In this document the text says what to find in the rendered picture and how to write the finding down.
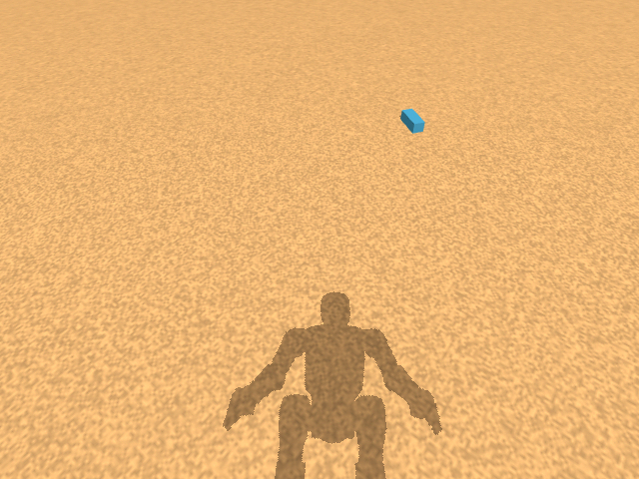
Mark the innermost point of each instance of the carton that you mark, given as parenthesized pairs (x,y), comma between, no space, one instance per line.
(412,120)

